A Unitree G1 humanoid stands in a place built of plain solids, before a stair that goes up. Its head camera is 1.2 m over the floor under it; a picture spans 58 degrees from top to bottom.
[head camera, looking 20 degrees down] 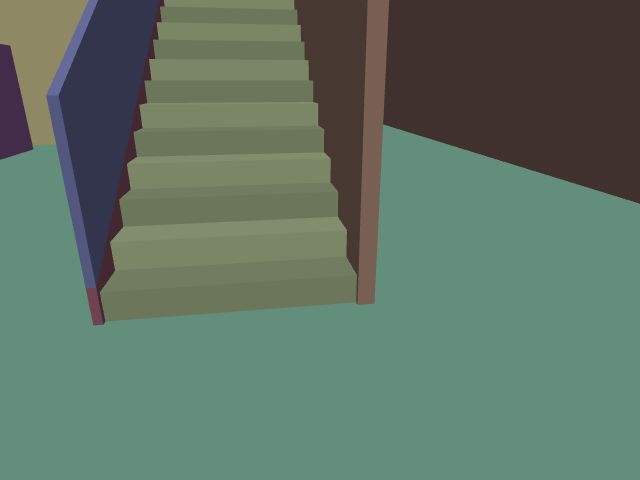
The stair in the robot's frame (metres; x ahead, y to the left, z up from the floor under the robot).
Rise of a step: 0.17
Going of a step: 0.29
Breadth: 1.38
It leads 9 degrees to the left of straight ahead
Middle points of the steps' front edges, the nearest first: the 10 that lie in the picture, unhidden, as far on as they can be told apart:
2.13 0.47 0.17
2.41 0.51 0.35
2.69 0.56 0.52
2.98 0.60 0.70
3.26 0.65 0.87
3.54 0.69 1.04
3.82 0.74 1.22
4.10 0.78 1.39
4.39 0.83 1.56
4.67 0.87 1.74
